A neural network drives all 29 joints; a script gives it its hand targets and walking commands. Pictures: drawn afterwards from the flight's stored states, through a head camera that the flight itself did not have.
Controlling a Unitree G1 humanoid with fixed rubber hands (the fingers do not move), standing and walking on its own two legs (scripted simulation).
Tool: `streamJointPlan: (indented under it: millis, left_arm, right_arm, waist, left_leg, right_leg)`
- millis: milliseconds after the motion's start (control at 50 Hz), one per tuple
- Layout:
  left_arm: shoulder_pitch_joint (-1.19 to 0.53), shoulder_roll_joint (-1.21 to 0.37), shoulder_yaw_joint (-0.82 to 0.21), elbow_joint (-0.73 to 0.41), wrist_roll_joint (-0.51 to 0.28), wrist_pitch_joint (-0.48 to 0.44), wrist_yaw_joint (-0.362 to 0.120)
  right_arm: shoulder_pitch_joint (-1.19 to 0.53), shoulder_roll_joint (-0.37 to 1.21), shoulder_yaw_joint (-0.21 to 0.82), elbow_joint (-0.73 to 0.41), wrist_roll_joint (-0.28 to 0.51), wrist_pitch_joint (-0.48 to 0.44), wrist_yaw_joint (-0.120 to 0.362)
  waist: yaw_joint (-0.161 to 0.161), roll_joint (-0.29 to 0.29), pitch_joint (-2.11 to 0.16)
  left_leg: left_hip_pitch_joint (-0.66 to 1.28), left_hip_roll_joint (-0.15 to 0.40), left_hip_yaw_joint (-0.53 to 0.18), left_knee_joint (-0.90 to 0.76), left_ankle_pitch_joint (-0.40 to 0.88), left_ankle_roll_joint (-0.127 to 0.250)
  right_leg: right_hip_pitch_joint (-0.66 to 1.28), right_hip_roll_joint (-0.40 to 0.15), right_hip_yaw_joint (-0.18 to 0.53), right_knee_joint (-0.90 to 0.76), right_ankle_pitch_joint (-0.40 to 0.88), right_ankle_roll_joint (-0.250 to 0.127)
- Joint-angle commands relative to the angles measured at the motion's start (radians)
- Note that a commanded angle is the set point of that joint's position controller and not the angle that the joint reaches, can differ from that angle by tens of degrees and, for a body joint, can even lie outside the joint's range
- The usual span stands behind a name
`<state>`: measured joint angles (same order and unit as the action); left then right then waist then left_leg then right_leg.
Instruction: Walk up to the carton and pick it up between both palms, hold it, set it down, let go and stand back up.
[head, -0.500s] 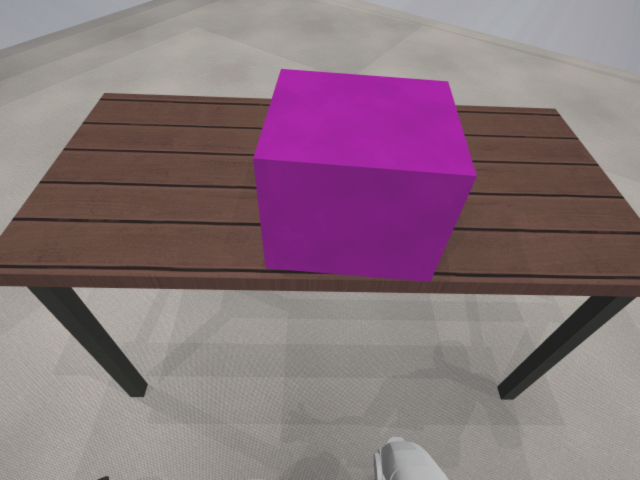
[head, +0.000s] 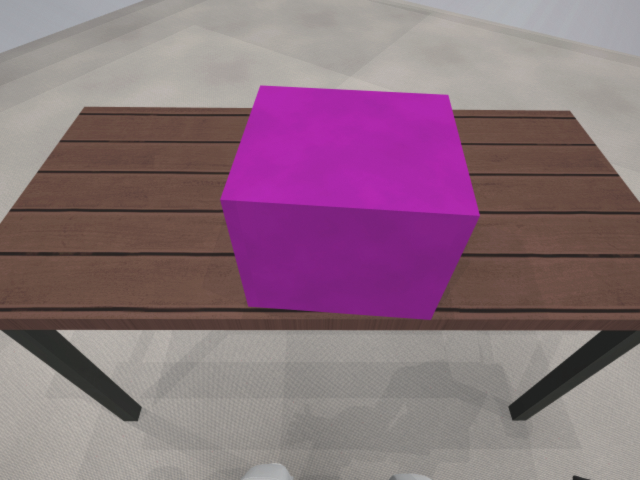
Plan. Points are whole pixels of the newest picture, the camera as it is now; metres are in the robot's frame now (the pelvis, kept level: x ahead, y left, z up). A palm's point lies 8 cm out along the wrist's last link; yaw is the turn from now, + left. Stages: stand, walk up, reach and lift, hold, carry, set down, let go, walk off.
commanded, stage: walk up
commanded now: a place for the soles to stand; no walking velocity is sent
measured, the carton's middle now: (345, 203) +0.48 -0.01 +0.05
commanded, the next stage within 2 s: stand in 1.84 s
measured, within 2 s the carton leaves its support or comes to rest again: neither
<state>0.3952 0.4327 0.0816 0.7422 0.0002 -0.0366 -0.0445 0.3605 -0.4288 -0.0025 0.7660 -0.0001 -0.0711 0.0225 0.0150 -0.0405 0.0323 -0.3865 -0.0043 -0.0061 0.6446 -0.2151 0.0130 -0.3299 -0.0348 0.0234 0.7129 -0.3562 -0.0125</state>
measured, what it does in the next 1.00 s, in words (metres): steps on the spot: right foot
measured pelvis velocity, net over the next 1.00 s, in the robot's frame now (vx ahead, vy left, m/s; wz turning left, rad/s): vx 0.05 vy -0.01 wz -0.02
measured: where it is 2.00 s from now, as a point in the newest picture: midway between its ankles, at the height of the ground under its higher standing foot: outside the picture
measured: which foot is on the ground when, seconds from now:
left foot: down 0.00-1.00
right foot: down 0.00-0.00, up 0.02-0.24, down 0.26-1.00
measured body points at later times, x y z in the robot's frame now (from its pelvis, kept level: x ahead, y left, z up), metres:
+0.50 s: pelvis +0.01 +0.00 +0.01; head +0.00 +0.01 +0.46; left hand +0.08 +0.33 -0.10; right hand +0.09 -0.32 -0.08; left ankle +0.07 +0.12 -0.71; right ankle +0.06 -0.14 -0.71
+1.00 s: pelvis +0.05 -0.01 +0.01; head +0.07 +0.01 +0.45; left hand +0.12 +0.32 -0.10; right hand +0.13 -0.32 -0.09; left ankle +0.07 +0.12 -0.72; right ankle +0.06 -0.14 -0.72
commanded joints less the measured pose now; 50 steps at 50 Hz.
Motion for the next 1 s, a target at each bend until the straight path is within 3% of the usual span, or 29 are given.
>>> streamJointPlan:
  millis: [0, 20, 40, 80, 100, 140, 200, 220, 240, 260, 280, 320, 340, 380, 440, 460, 500, 580, 620, 640, 660, 720, 760, 800, 840, 880, 900, 940, 980]
  left_arm:
    - [-0.049, 0.213, 0.008, -0.048, -0.001, 0.013, 0.043]
    - [-0.039, 0.211, 0.014, -0.039, 0.001, 0.005, 0.045]
    - [-0.053, 0.187, 0.008, -0.037, 0.001, -0.001, 0.04]
    - [-0.044, 0.155, 0.013, -0.025, -0.003, -0.004, 0.038]
    - [-0.042, 0.148, 0.014, -0.03, -0.011, -0.003, 0.039]
    - [-0.001, 0.123, 0.005, 0.003, -0.013, -0.01, 0.051]
    - [0.011, 0.154, 0.019, 0.029, 0.008, -0.019, 0.059]
    - [0.011, 0.197, 0.026, 0.026, 0.012, -0.023, 0.06]
    - [-0.04, 0.22, 0.028, 0.015, 0.021, -0.025, 0.057]
    - [-0.075, 0.253, 0.028, 0.018, 0.023, -0.023, 0.054]
    - [-0.141, 0.272, 0.027, 0.005, 0.023, -0.019, 0.049]
    - [-0.181, 0.212, 0.011, 0.001, 0.015, -0.006, 0.043]
    - [-0.148, 0.206, 0.006, 0.008, 0.011, -0.005, 0.04]
    - [-0.17, 0.207, 0.005, 0.004, 0.011, -0.003, 0.04]
    - [-0.118, 0.175, 0.004, 0.02, 0.004, 0.001, 0.033]
    - [-0.1, 0.185, 0.008, 0.018, 0.007, 0.001, 0.031]
    - [-0.099, 0.154, 0.001, 0.025, 0.01, 0.0, 0.03]
    - [-0.105, 0.189, 0.013, 0.016, 0.017, -0.011, 0.034]
    - [-0.119, 0.196, 0.007, 0.024, 0.021, -0.01, 0.039]
    - [-0.137, 0.198, 0.012, 0.014, 0.017, -0.009, 0.038]
    - [-0.125, 0.178, 0.001, 0.012, 0.007, -0.005, 0.035]
    - [-0.116, 0.196, 0.004, 0.017, 0.024, -0.001, 0.032]
    - [-0.121, 0.183, 0.006, 0.022, 0.023, -0.011, 0.032]
    - [-0.096, 0.179, 0.004, 0.02, 0.013, -0.016, 0.035]
    - [-0.111, 0.173, -0.01, 0.013, 0.016, -0.014, 0.04]
    - [-0.116, 0.195, -0.003, 0.019, 0.012, -0.014, 0.043]
    - [-0.095, 0.188, 0.002, 0.001, 0.01, -0.016, 0.046]
    - [-0.103, 0.191, 0.003, 0.02, 0.009, -0.018, 0.047]
    - [-0.12, 0.194, 0.004, 0.0, 0.006, -0.013, 0.048]
  right_arm:
    - [0.008, -0.312, -0.114, -0.025, -0.02, -0.031, -0.04]
    - [-0.039, -0.279, -0.105, -0.029, -0.018, -0.023, -0.037]
    - [-0.003, -0.243, -0.103, -0.027, -0.016, -0.024, -0.038]
    - [0.015, -0.232, -0.098, -0.019, -0.01, -0.025, -0.041]
    - [0.03, -0.233, -0.094, -0.011, -0.007, -0.026, -0.044]
    - [-0.053, -0.228, -0.082, -0.008, -0.004, -0.014, -0.041]
    - [-0.118, -0.174, -0.06, -0.035, 0.006, 0.009, -0.036]
    - [-0.108, -0.153, -0.046, -0.041, 0.018, 0.012, -0.032]
    - [-0.101, -0.127, -0.038, -0.045, 0.014, 0.015, -0.028]
    - [-0.085, -0.138, -0.04, -0.02, 0.003, 0.024, -0.024]
    - [-0.051, -0.15, -0.049, 0.001, 0.001, 0.029, -0.025]
    - [-0.039, -0.187, -0.066, 0.034, -0.01, 0.021, -0.019]
    - [-0.065, -0.193, -0.068, 0.019, -0.011, 0.019, -0.016]
    - [-0.054, -0.212, -0.075, 0.025, -0.012, 0.022, -0.013]
    - [-0.134, -0.215, -0.072, 0.005, -0.022, 0.019, -0.017]
    - [-0.123, -0.23, -0.076, 0.007, -0.021, 0.016, -0.021]
    - [-0.137, -0.232, -0.072, 0.006, -0.025, 0.013, -0.019]
    - [-0.146, -0.191, -0.064, -0.005, -0.021, 0.013, -0.015]
    - [-0.15, -0.198, -0.06, 0.002, -0.018, 0.012, -0.017]
    - [-0.128, -0.201, -0.057, 0.007, -0.019, 0.016, -0.015]
    - [-0.136, -0.227, -0.06, 0.011, -0.026, 0.017, -0.012]
    - [-0.132, -0.205, -0.068, -0.002, -0.026, 0.022, -0.013]
    - [-0.122, -0.189, -0.067, 0.003, -0.019, 0.021, -0.016]
    - [-0.122, -0.196, -0.063, 0.009, -0.017, 0.014, -0.014]
    - [-0.124, -0.195, -0.06, -0.002, -0.011, 0.005, -0.019]
    - [-0.109, -0.193, -0.056, -0.005, -0.01, 0.0, -0.023]
    - [-0.108, -0.193, -0.055, -0.007, -0.015, -0.003, -0.024]
    - [-0.107, -0.173, -0.054, -0.005, -0.007, 0.002, -0.029]
    - [-0.101, -0.183, -0.056, -0.002, 0.0, 0.002, -0.033]
  waist:
    - [-0.031, 0.175, -0.024]
    - [0.0, 0.147, 0.012]
    - [-0.029, 0.131, 0.008]
    - [-0.031, 0.196, -0.026]
    - [-0.031, 0.227, -0.081]
    - [0.0, 0.284, -0.107]
    - [0.026, 0.152, -0.105]
    - [0.029, 0.093, -0.133]
    - [0.001, 0.053, -0.081]
    - [-0.018, -0.008, -0.047]
    - [-0.028, -0.082, -0.01]
    - [-0.042, -0.092, 0.048]
    - [-0.033, -0.027, 0.025]
    - [-0.042, -0.023, 0.002]
    - [0.009, 0.086, 0.047]
    - [0.015, 0.083, 0.039]
    - [0.021, 0.142, 0.015]
    - [0.002, 0.104, -0.042]
    - [0.008, 0.056, -0.017]
    - [0.0, 0.056, -0.018]
    - [0.002, 0.121, 0.001]
    - [-0.003, 0.083, -0.018]
    - [-0.009, 0.038, -0.023]
    - [0.002, 0.086, -0.096]
    - [-0.001, 0.063, -0.107]
    - [0.003, 0.041, -0.124]
    - [0.002, 0.115, -0.187]
    - [-0.009, 0.034, -0.162]
    - [-0.006, 0.051, -0.191]
  left_leg:
    - [0.233, 0.405, -0.564, -0.312, -0.12, 0.278]
    - [0.195, 0.349, -0.439, -0.247, 0.027, 0.259]
    - [0.166, 0.319, -0.371, -0.256, 0.146, 0.246]
    - [0.2, 0.255, -0.275, -0.177, 0.45, 0.194]
    - [0.24, 0.258, -0.273, -0.165, 0.521, 0.178]
    - [0.172, 0.199, -0.151, -0.089, 0.61, 0.15]
    - [0.025, 0.136, -0.098, -0.009, 0.331, 0.09]
    - [-0.001, 0.099, -0.058, 0.021, 0.132, 0.06]
    - [-0.054, 0.04, -0.024, 0.029, -0.055, 0.034]
    - [-0.048, 0.006, 0.002, 0.029, -0.254, 0.022]
    - [0.027, 0.008, 0.009, 0.05, -0.283, 0.023]
    - [0.139, 0.011, 0.0, -0.031, -0.243, 0.027]
    - [0.158, 0.044, -0.035, -0.087, -0.241, 0.032]
    - [0.073, 0.078, -0.138, -0.18, -0.349, 0.054]
    - [-0.049, 0.131, -0.221, -0.285, -0.473, 0.065]
    - [-0.048, 0.15, -0.262, -0.317, -0.499, 0.072]
    - [-0.072, 0.155, -0.246, -0.315, -0.472, 0.081]
    - [0.007, 0.094, -0.147, -0.192, -0.291, 0.044]
    - [0.006, 0.095, -0.159, -0.186, -0.311, 0.053]
    - [-0.005, 0.083, -0.151, -0.194, -0.359, 0.053]
    - [0.006, 0.087, -0.153, -0.2, -0.381, 0.052]
    - [0.024, 0.125, -0.205, -0.228, -0.478, 0.07]
    - [0.018, 0.092, -0.139, -0.169, -0.357, 0.054]
    - [0.079, 0.091, -0.118, -0.153, -0.23, 0.05]
    - [0.088, 0.118, -0.157, -0.142, -0.093, 0.063]
    - [0.118, 0.113, -0.124, -0.096, 0.071, 0.062]
    - [0.168, 0.116, -0.081, -0.056, 0.181, 0.056]
    - [0.15, 0.109, -0.087, -0.05, 0.247, 0.053]
    - [0.168, 0.119, -0.097, -0.034, 0.239, 0.067]
  right_leg:
    - [-0.271, -0.017, 0.013, 0.245, -0.25, -0.014]
    - [-0.208, -0.032, 0.017, 0.164, -0.253, -0.013]
    - [-0.201, -0.026, -0.006, 0.159, -0.24, -0.022]
    - [-0.13, -0.012, -0.005, 0.064, -0.13, -0.022]
    - [-0.121, -0.005, -0.021, 0.063, -0.088, -0.026]
    - [-0.007, 0.024, -0.089, -0.044, 0.059, -0.022]
    - [0.17, -0.007, -0.039, -0.201, 0.228, -0.044]
    - [0.169, -0.093, 0.1, -0.223, 0.222, -0.07]
    - [0.129, -0.173, 0.217, -0.267, 0.152, -0.116]
    - [0.068, -0.233, 0.305, -0.346, -0.08, -0.128]
    - [-0.034, -0.252, 0.287, -0.36, -0.186, -0.156]
    - [-0.2, -0.165, 0.208, -0.369, -0.317, -0.109]
    - [-0.199, -0.119, 0.165, -0.341, -0.33, -0.082]
    - [-0.127, -0.061, 0.119, -0.278, -0.326, -0.054]
    - [-0.063, -0.026, 0.088, -0.207, -0.263, -0.054]
    - [-0.036, -0.005, 0.06, -0.166, -0.208, -0.051]
    - [0.024, 0.002, 0.023, -0.138, -0.121, -0.047]
    - [0.038, -0.04, 0.095, -0.207, -0.092, -0.058]
    - [0.009, -0.046, 0.101, -0.205, -0.097, -0.062]
    - [-0.022, -0.048, 0.11, -0.218, -0.204, -0.071]
    - [-0.047, -0.05, 0.112, -0.226, -0.218, -0.063]
    - [-0.067, -0.021, 0.07, -0.204, -0.24, -0.056]
    - [-0.048, -0.045, 0.115, -0.258, -0.23, -0.068]
    - [0.009, -0.058, 0.12, -0.21, -0.083, -0.072]
    - [0.025, -0.047, 0.074, -0.127, 0.095, -0.069]
    - [0.045, -0.05, 0.064, -0.11, 0.2, -0.055]
    - [0.068, -0.077, 0.087, -0.113, 0.282, -0.054]
    - [0.081, -0.068, 0.058, -0.087, 0.325, -0.061]
    - [0.086, -0.077, 0.058, -0.075, 0.349, -0.057]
